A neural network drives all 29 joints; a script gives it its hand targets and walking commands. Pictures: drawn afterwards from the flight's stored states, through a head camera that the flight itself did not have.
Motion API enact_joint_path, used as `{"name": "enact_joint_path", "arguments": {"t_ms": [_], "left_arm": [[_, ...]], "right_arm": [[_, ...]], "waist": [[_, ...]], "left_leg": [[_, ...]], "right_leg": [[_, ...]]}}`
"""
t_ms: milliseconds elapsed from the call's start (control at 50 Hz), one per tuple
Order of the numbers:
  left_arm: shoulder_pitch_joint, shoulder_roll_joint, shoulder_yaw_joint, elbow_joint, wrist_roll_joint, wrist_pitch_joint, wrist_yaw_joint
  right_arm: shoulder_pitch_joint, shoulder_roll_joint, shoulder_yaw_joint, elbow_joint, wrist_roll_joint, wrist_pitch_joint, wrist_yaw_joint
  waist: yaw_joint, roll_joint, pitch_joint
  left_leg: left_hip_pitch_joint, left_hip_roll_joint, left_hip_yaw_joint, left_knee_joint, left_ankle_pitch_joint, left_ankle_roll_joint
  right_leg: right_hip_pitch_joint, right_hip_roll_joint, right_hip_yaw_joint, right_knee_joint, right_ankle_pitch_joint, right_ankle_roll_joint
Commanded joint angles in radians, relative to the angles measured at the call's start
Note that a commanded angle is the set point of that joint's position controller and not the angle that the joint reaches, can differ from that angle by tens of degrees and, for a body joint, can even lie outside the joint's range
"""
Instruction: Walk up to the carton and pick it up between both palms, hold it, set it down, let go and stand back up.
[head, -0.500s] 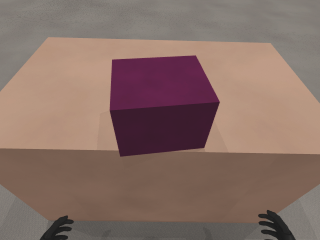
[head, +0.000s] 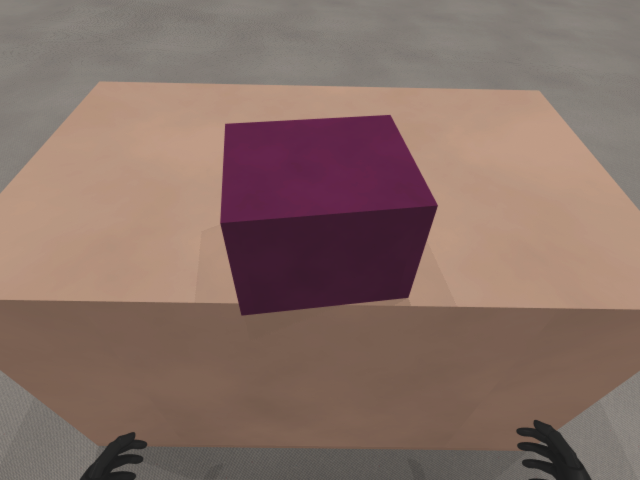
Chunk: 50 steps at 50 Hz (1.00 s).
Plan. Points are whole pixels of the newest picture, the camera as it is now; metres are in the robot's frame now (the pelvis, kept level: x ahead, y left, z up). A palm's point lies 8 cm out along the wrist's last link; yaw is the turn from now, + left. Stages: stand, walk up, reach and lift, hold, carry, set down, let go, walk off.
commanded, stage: stand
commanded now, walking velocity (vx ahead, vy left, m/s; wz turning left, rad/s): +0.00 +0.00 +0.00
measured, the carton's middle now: (318, 212) +0.48 +0.03 +0.07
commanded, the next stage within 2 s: none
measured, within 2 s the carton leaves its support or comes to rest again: neither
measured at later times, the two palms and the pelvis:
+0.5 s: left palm out of the picture +0.11 +0.29 -0.07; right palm out of the picture +0.13 -0.29 -0.07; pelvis -0.01 +0.00 +0.00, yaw +0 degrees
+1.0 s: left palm out of the picture +0.10 +0.29 -0.07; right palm out of the picture +0.12 -0.29 -0.07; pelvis -0.02 +0.00 +0.00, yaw +0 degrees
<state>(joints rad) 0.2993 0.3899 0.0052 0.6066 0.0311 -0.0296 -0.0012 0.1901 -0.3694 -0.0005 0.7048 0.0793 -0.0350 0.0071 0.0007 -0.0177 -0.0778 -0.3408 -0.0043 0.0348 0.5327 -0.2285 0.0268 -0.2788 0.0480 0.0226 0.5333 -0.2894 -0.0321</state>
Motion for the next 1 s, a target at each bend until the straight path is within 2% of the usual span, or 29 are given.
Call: {"name": "enact_joint_path", "arguments": {"t_ms": [0,60,80,100,160,200,320,380,480,520,540,560,580,620,640,700,880,920,960,980], "left_arm": [[-0.024,0.187,0.053,0.054,-0.006,-0.047,-0.003],[-0.023,0.183,0.053,0.053,-0.01,-0.046,-0.005],[-0.011,0.18,0.051,0.057,-0.011,-0.049,-0.006],[-0.028,0.178,0.049,0.054,-0.007,-0.048,-0.005],[-0.033,0.183,0.051,0.055,-0.008,-0.046,-0.006],[-0.034,0.176,0.049,0.057,-0.006,-0.049,-0.007],[-0.022,0.18,0.049,0.061,-0.01,-0.048,-0.006],[-0.039,0.177,0.05,0.06,-0.01,-0.049,-0.009],[-0.034,0.179,0.052,0.067,-0.011,-0.048,-0.007],[-0.031,0.18,0.05,0.064,-0.008,-0.05,-0.008],[-0.038,0.185,0.053,0.069,-0.01,-0.05,-0.009],[-0.041,0.179,0.05,0.067,-0.008,-0.05,-0.011],[-0.034,0.183,0.054,0.072,-0.011,-0.047,-0.011],[-0.034,0.176,0.05,0.075,-0.01,-0.048,-0.009],[-0.039,0.181,0.051,0.071,-0.009,-0.049,-0.01],[-0.035,0.177,0.049,0.076,-0.012,-0.049,-0.011],[-0.028,0.175,0.05,0.083,-0.014,-0.048,-0.011],[-0.019,0.162,0.046,0.087,-0.014,-0.05,-0.012],[-0.039,0.178,0.049,0.089,-0.011,-0.05,-0.012],[-0.041,0.169,0.047,0.088,-0.014,-0.05,-0.012]], "right_arm": [[-0.023,-0.212,-0.063,0.034,-0.113,-0.027,-0.008],[-0.009,-0.215,-0.061,0.04,-0.113,-0.029,-0.009],[-0.012,-0.216,-0.062,0.044,-0.112,-0.028,-0.011],[-0.022,-0.208,-0.06,0.037,-0.109,-0.029,-0.009],[-0.017,-0.21,-0.061,0.04,-0.111,-0.029,-0.011],[-0.017,-0.219,-0.065,0.039,-0.112,-0.029,-0.009],[-0.025,-0.219,-0.064,0.043,-0.114,-0.03,-0.008],[-0.028,-0.208,-0.061,0.045,-0.114,-0.03,-0.008],[-0.028,-0.215,-0.064,0.049,-0.115,-0.034,-0.007],[-0.026,-0.218,-0.064,0.052,-0.112,-0.033,-0.006],[-0.033,-0.218,-0.065,0.053,-0.115,-0.033,-0.006],[-0.028,-0.216,-0.064,0.05,-0.114,-0.033,-0.006],[-0.038,-0.222,-0.064,0.057,-0.117,-0.032,-0.006],[-0.024,-0.211,-0.064,0.056,-0.112,-0.034,-0.003],[-0.029,-0.219,-0.064,0.056,-0.115,-0.032,-0.005],[-0.038,-0.22,-0.063,0.057,-0.112,-0.036,-0.006],[-0.042,-0.223,-0.064,0.057,-0.114,-0.039,-0.004],[-0.046,-0.23,-0.067,0.059,-0.116,-0.039,-0.004],[-0.037,-0.218,-0.063,0.062,-0.114,-0.037,-0.004],[-0.043,-0.22,-0.064,0.064,-0.113,-0.037,-0.004]], "waist": [[-0.008,0.086,-0.103],[-0.005,0.067,-0.096],[-0.004,0.086,-0.098],[-0.011,0.081,-0.1],[-0.012,0.083,-0.091],[-0.011,0.065,-0.089],[-0.003,0.081,-0.077],[-0.006,0.055,-0.074],[-0.005,0.085,-0.066],[-0.006,0.063,-0.061],[-0.005,0.09,-0.063],[-0.01,0.092,-0.053],[0.004,0.081,-0.066],[-0.009,0.065,-0.053],[-0.003,0.061,-0.041],[-0.002,0.096,-0.05],[-0.003,0.069,-0.036],[0.004,0.087,-0.031],[-0.009,0.052,-0.047],[-0.002,0.06,-0.033]], "left_leg": [[0.216,0.135,-0.131,-0.054,0.201,0.043],[0.206,0.135,-0.135,-0.055,0.194,0.043],[0.207,0.136,-0.14,-0.054,0.202,0.045],[0.205,0.135,-0.136,-0.053,0.189,0.044],[0.2,0.137,-0.141,-0.059,0.176,0.047],[0.201,0.137,-0.138,-0.061,0.164,0.046],[0.182,0.141,-0.149,-0.073,0.155,0.049],[0.189,0.132,-0.138,-0.071,0.15,0.043],[0.181,0.137,-0.149,-0.087,0.122,0.045],[0.171,0.139,-0.151,-0.086,0.113,0.046],[0.175,0.14,-0.153,-0.092,0.098,0.047],[0.172,0.142,-0.158,-0.099,0.103,0.047],[0.172,0.142,-0.154,-0.092,0.104,0.047],[0.169,0.14,-0.154,-0.102,0.082,0.044],[0.165,0.138,-0.155,-0.1,0.091,0.043],[0.173,0.147,-0.166,-0.111,0.071,0.044],[0.157,0.149,-0.17,-0.125,0.051,0.041],[0.157,0.148,-0.169,-0.118,0.06,0.044],[0.167,0.141,-0.162,-0.116,0.063,0.038],[0.159,0.14,-0.156,-0.111,0.062,0.041]], "right_leg": [[0.06,-0.135,0.118,-0.087,0.187,-0.014],[0.063,-0.137,0.114,-0.091,0.176,-0.015],[0.062,-0.137,0.12,-0.09,0.177,-0.016],[0.061,-0.137,0.116,-0.09,0.173,-0.017],[0.051,-0.137,0.12,-0.09,0.162,-0.021],[0.059,-0.141,0.123,-0.098,0.154,-0.021],[0.052,-0.141,0.126,-0.099,0.136,-0.022],[0.045,-0.138,0.121,-0.102,0.14,-0.02],[0.044,-0.136,0.12,-0.105,0.111,-0.021],[0.041,-0.14,0.126,-0.113,0.101,-0.021],[0.037,-0.14,0.127,-0.109,0.094,-0.022],[0.03,-0.137,0.123,-0.105,0.084,-0.022],[0.043,-0.136,0.121,-0.106,0.092,-0.022],[0.039,-0.14,0.125,-0.116,0.085,-0.024],[0.027,-0.142,0.132,-0.116,0.082,-0.025],[0.022,-0.137,0.128,-0.118,0.065,-0.025],[0.017,-0.134,0.127,-0.114,0.053,-0.023],[0.015,-0.136,0.131,-0.119,0.05,-0.024],[0.023,-0.138,0.131,-0.119,0.069,-0.023],[0.022,-0.14,0.132,-0.124,0.07,-0.023]]}}
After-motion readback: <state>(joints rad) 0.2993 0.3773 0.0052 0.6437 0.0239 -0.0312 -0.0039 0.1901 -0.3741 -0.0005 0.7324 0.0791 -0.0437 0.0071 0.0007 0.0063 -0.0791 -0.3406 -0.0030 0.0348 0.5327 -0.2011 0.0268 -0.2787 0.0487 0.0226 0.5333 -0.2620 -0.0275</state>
